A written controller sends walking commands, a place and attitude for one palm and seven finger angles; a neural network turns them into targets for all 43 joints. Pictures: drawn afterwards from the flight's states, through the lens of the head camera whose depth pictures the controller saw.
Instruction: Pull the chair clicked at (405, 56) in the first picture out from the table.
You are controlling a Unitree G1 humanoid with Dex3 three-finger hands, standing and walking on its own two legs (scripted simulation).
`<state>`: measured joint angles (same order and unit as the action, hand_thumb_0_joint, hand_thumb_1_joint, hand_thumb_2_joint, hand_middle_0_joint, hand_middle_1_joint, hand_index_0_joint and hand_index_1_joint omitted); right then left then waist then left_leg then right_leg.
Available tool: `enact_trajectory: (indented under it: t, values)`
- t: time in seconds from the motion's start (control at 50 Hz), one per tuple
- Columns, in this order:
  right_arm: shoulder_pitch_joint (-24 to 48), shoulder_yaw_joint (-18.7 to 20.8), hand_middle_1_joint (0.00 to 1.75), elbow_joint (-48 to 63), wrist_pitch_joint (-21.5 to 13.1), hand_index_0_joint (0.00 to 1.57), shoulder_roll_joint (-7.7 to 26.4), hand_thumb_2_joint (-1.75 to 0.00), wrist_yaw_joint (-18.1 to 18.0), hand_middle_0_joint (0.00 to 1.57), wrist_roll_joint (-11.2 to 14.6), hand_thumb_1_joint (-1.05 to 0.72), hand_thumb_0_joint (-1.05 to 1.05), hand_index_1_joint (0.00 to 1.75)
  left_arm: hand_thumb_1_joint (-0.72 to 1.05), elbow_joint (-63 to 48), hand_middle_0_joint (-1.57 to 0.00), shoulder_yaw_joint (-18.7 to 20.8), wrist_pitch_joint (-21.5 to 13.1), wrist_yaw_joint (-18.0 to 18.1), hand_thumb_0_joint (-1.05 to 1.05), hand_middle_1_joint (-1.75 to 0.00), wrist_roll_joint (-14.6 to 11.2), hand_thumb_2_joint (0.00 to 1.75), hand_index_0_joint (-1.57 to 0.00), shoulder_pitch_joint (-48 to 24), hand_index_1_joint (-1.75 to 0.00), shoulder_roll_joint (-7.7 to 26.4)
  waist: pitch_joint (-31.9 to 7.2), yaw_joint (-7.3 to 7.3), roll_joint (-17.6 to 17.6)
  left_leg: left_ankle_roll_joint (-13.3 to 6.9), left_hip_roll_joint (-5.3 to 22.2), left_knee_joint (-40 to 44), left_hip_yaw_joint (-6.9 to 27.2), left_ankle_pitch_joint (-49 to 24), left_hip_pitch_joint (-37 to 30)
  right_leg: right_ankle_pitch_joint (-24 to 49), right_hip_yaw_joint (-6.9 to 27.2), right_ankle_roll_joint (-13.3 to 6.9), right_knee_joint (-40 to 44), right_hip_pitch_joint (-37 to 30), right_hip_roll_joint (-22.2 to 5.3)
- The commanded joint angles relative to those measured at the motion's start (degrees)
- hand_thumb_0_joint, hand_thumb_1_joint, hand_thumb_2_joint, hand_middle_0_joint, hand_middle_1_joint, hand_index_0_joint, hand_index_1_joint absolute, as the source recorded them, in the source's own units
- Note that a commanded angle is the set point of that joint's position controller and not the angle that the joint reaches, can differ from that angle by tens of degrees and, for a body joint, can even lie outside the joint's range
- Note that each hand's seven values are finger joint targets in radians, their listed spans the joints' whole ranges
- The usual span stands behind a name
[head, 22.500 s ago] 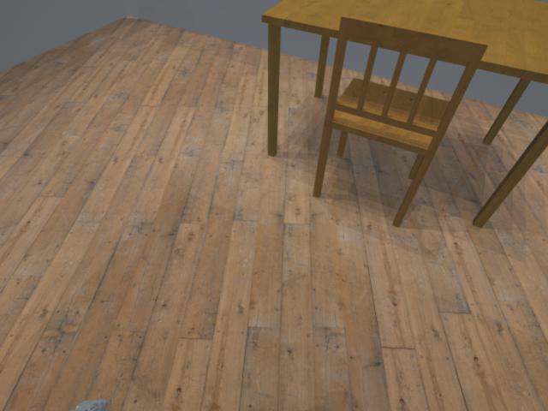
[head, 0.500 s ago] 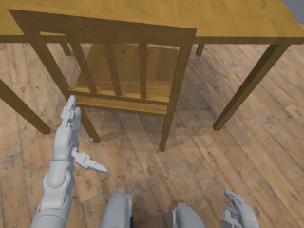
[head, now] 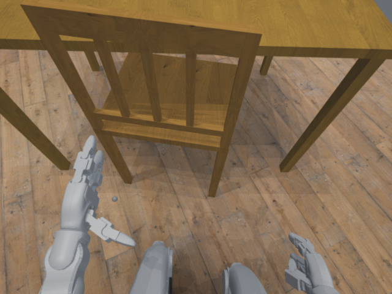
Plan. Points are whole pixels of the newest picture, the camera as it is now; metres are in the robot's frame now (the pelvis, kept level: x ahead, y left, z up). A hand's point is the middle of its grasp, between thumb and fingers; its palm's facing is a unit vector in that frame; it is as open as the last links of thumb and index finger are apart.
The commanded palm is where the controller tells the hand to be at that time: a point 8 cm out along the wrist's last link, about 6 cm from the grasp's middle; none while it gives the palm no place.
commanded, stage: aim the fingers beside a spindle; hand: left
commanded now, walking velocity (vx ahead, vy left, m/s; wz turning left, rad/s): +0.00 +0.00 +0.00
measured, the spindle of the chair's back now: (152, 87) +0.57 +0.14 +0.03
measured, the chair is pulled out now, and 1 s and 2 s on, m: -0.08 -0.08 -0.08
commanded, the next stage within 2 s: push the fingers through the gap in 1.78 s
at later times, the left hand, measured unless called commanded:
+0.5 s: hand (112, 189) +0.30 +0.18 +0.03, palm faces +0.01 -1.00 -0.03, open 17.0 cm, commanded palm +0.29 +0.23 +0.03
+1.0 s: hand (111, 177) +0.33 +0.18 +0.03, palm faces +0.04 -1.00 -0.04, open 16.9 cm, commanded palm +0.31 +0.23 +0.03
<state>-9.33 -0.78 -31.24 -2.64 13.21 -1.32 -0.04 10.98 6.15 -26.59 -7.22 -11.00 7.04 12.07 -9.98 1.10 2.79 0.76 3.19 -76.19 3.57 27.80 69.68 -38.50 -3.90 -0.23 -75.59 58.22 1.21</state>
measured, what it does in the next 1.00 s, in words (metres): stands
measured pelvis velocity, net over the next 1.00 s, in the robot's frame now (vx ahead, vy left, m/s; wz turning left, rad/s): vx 0.00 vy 0.01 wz -0.01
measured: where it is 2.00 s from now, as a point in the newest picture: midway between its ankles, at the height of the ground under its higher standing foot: outside the picture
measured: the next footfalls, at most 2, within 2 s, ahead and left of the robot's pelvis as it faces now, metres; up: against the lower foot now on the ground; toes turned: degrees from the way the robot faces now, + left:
none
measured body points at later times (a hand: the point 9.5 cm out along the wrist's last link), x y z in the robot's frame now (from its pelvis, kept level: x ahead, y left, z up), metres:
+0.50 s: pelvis +0.00 +0.01 +0.01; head +0.10 +0.02 +0.45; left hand +0.30 +0.23 +0.04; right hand +0.16 -0.24 -0.09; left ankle +0.07 +0.13 -0.61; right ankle -0.02 -0.12 -0.61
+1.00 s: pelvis +0.00 +0.01 +0.01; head +0.10 +0.02 +0.45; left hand +0.32 +0.24 +0.04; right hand +0.15 -0.24 -0.09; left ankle +0.07 +0.13 -0.61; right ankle -0.02 -0.12 -0.61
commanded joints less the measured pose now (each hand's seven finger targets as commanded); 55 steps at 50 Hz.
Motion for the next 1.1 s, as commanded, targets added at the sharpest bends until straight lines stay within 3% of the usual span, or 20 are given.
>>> enact_trajectory:
  t: [0.0,0.1,0.18,0.34,0.38,0.42,0.48,0.54,0.62,0.64,0.7,0.76,0.78,0.84,0.9,0.96,1.02,1.08]
  values:
    - [-0.32,3.21,0.30,7.18,-2.50,0.20,7.87,-0.90,-1.13,0.20,0.17,-0.90,0.00,0.30,-0.53,-11.27,-0.03,4.11,-2.13,-0.89,0.00,-0.04,-1.35,0.25,-0.03,-9.18,-0.04,7.05,-18.85,1.83,0.71,-2.68,-1.88,8.47,-1.24,-9.70,-22.86,15.34,1.30,-1.06,13.84,-1.58,1.61]
    - [-0.65,3.15,0.30,7.70,-2.42,0.20,7.69,-0.90,-0.84,0.20,0.21,-0.90,0.00,0.30,-0.52,-12.28,-0.04,6.08,-0.90,-0.44,0.00,-0.05,-1.88,0.27,-0.04,-6.51,-0.05,8.07,-20.36,0.61,1.01,-2.53,-1.74,9.51,-1.13,-12.96,-24.49,18.25,0.89,-1.11,13.60,-3.33,1.65]
    - [-1.30,3.08,0.30,7.21,-2.35,0.20,7.73,-0.90,-0.62,0.20,0.13,-0.90,0.00,0.30,-0.51,-10.13,-0.05,5.13,-0.96,-0.20,0.00,-0.07,-1.71,0.28,-0.05,-7.24,-0.07,7.18,-17.51,1.84,-0.30,-2.54,-1.67,9.30,-1.03,-11.53,-22.99,17.12,0.73,-0.91,13.80,-1.96,1.83]
    - [-1.50,3.42,0.30,6.86,-2.83,0.20,8.02,-0.90,-0.70,0.20,0.12,-0.90,0.00,0.30,-0.50,-11.39,-0.06,4.63,-2.13,-0.35,0.00,-0.08,-1.43,0.30,-0.06,-8.65,-0.08,7.11,-19.05,1.73,1.70,-2.29,-1.47,10.03,-0.75,-12.52,-25.83,17.22,0.45,-1.09,13.58,-1.12,1.75]
    - [-1.62,3.31,0.30,6.75,-2.90,0.20,8.07,-0.90,-0.71,0.20,0.17,-0.90,0.00,0.30,-0.50,-11.55,-0.06,3.76,-2.20,-0.14,0.00,-0.08,-1.19,0.30,-0.06,-10.21,-0.08,6.74,-18.28,2.28,2.23,-2.32,-1.46,10.37,-0.33,-11.61,-26.22,16.11,0.22,-1.12,13.60,-0.21,1.78]
    - [-1.25,3.33,0.30,6.87,-2.86,0.20,8.03,-0.90,-0.68,0.20,0.12,-0.90,0.00,0.30,-0.50,-11.85,-0.06,3.46,-2.24,0.32,0.00,-0.08,-1.00,0.30,-0.06,-9.53,-0.08,6.26,-18.72,1.72,2.69,-2.09,-1.43,11.15,0.00,-11.16,-27.22,15.48,-0.03,-1.20,13.53,0.00,1.73]
    - [-1.74,3.20,0.30,6.51,-2.44,0.20,8.26,-0.90,-0.67,0.20,0.06,-0.90,0.00,0.30,-0.50,-8.75,-0.06,4.55,-1.59,1.16,0.00,-0.08,-0.41,0.30,-0.06,-11.12,-0.08,7.37,-16.67,2.29,0.57,-2.24,-1.52,11.17,0.08,-9.06,-25.11,14.26,-0.07,-1.09,13.88,0.35,1.86]
    - [-1.48,3.26,0.30,6.67,-2.31,0.20,8.11,-0.90,-0.63,0.20,-0.02,-0.90,0.00,0.30,-0.50,-9.74,-0.06,4.46,-1.91,1.47,0.00,-0.08,-0.04,0.30,-0.06,-13.72,-0.08,7.16,-18.78,1.78,2.52,-2.04,-1.60,11.09,-0.12,-10.08,-26.52,14.90,0.04,-1.23,13.53,0.06,1.66]
    - [-1.73,3.17,0.30,6.59,-2.04,0.20,8.17,-0.90,-0.50,0.20,-0.06,-0.90,0.00,0.30,-0.50,-8.98,-0.06,4.23,-1.77,1.53,0.00,-0.08,0.04,0.30,-0.06,-14.73,-0.08,7.11,-19.91,1.86,2.04,-2.00,-1.41,11.38,0.20,-11.11,-28.03,15.56,-0.02,-1.26,13.69,-0.34,1.73]
    - [-1.58,3.12,0.30,6.60,-2.02,0.20,7.99,-0.90,-0.40,0.20,0.02,-0.90,0.00,0.30,-0.50,-8.81,-0.06,3.05,-1.64,1.37,0.00,-0.08,0.04,0.30,-0.06,-14.25,-0.08,5.99,-19.54,1.95,2.67,-2.01,-1.46,11.38,-0.05,-11.57,-28.35,15.96,0.00,-1.25,13.98,-0.35,1.72]
    - [-1.74,3.07,0.30,6.54,-1.70,0.20,8.06,-0.90,-0.33,0.20,0.00,-0.90,0.00,0.30,-0.50,-7.68,-0.06,4.38,-1.41,1.27,0.00,-0.08,-0.07,0.30,-0.06,-14.14,-0.08,7.17,-19.76,1.75,1.84,-2.03,-1.47,11.42,-0.10,-12.28,-27.96,16.74,0.07,-1.19,14.06,-1.14,1.68]
    - [-1.64,2.95,0.30,6.48,-1.28,0.20,7.98,-0.90,-0.21,0.20,0.05,-0.90,0.00,0.30,-0.50,-4.94,-0.06,4.20,-1.13,0.91,0.00,-0.08,-0.23,0.30,-0.06,-14.44,-0.08,6.40,-17.03,2.21,0.16,-2.08,-1.61,11.47,-0.41,-10.44,-25.85,15.75,0.06,-1.06,14.62,-1.00,1.81]
    - [-1.93,2.99,0.30,6.26,-1.22,0.20,8.18,-0.90,-0.34,0.20,0.13,-0.90,0.00,0.30,-0.50,-4.31,-0.06,5.60,-1.28,1.00,0.00,-0.08,-0.22,0.30,-0.06,-15.55,-0.08,7.81,-16.76,2.22,-0.39,-2.20,-1.57,11.21,-0.41,-9.61,-24.81,15.11,0.19,-1.08,14.54,-1.04,1.90]
    - [-1.77,3.06,0.30,5.87,-1.37,0.20,8.23,-0.90,-0.61,0.20,0.03,-0.90,0.00,0.30,-0.50,-5.36,-0.06,5.59,-2.31,0.85,0.00,-0.08,-0.09,0.30,-0.06,-20.28,-0.08,8.22,-18.57,2.40,1.51,-2.17,-1.62,11.00,-0.44,-9.32,-26.15,14.62,0.51,-1.13,14.39,-0.24,1.78]
    - [-1.93,3.07,0.30,5.56,-1.53,0.20,8.36,-0.90,-0.73,0.20,0.03,-0.90,0.00,0.30,-0.50,-5.00,-0.06,6.65,-2.80,0.55,0.00,-0.08,-0.29,0.30,-0.06,-20.33,-0.08,9.38,-19.51,2.18,1.85,-2.08,-1.52,11.06,-0.40,-10.55,-26.85,15.49,0.54,-1.20,14.32,-0.84,1.77]
    - [-2.19,3.14,0.30,5.23,-1.65,0.20,8.37,-0.90,-0.65,0.20,0.01,-0.90,0.00,0.30,-0.50,-3.75,-0.06,4.64,-2.36,0.05,0.00,-0.08,-0.28,0.30,-0.06,-20.37,-0.08,7.39,-19.48,2.58,2.05,-2.10,-1.54,11.07,-0.48,-11.02,-27.64,15.90,0.42,-1.15,14.58,-0.54,1.73]
    - [-2.46,3.19,0.30,4.57,-1.35,0.20,8.59,-0.90,-0.78,0.20,0.05,-0.90,0.00,0.30,-0.50,-1.22,-0.06,7.08,-1.82,-0.01,0.00,-0.08,-0.53,0.30,-0.06,-21.86,-0.08,9.39,-19.21,2.51,0.95,-2.23,-1.62,10.70,-0.75,-10.58,-25.96,15.98,0.76,-1.02,14.69,-0.93,1.76]
    - [-2.74,3.24,0.30,4.78,-1.27,0.20,8.52,-0.90,-0.74,0.20,0.06,-0.90,0.00,0.30,-0.50,-1.21,-0.06,9.61,-2.04,-0.23,0.00,-0.08,-1.03,0.30,-0.06,-20.12,-0.08,11.36,-20.61,1.52,1.31,-2.29,-1.72,10.42,-1.35,-13.09,-25.79,18.64,1.28,-1.09,14.53,-3.16,1.83]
